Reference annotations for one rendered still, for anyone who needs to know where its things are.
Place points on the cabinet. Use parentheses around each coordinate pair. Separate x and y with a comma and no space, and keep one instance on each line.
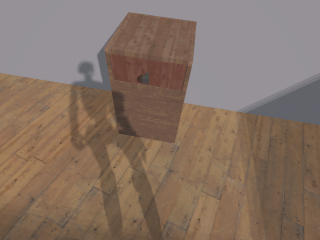
(142,110)

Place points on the handle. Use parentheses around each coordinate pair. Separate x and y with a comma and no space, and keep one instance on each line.
(145,78)

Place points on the drawer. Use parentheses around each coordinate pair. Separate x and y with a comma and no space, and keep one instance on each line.
(161,74)

